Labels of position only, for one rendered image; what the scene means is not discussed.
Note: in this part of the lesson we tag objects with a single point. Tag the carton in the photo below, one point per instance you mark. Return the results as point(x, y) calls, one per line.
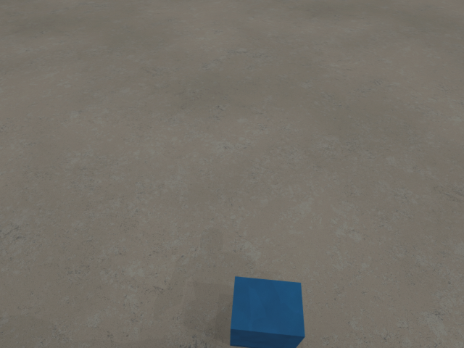
point(266, 314)

